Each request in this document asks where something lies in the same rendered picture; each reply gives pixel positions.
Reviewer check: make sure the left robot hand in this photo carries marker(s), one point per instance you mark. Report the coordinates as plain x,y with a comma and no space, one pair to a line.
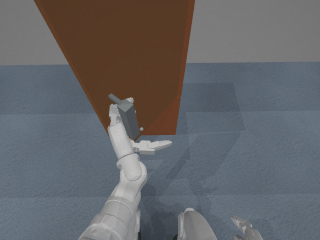
121,143

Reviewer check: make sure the robot left forearm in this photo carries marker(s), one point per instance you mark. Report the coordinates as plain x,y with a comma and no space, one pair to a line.
114,219

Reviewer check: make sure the right robot hand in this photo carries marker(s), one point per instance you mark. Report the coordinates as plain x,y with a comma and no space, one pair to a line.
246,228

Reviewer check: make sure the robot left thigh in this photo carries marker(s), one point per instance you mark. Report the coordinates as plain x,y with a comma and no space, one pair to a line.
134,226

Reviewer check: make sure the cupboard door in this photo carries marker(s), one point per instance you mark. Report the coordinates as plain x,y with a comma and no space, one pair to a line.
130,48

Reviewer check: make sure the robot thigh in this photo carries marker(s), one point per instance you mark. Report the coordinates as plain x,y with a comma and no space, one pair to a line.
193,226
134,226

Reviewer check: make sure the robot right thigh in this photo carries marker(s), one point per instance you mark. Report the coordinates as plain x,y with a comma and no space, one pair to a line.
193,226

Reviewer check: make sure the handle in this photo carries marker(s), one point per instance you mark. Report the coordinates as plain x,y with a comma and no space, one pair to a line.
128,116

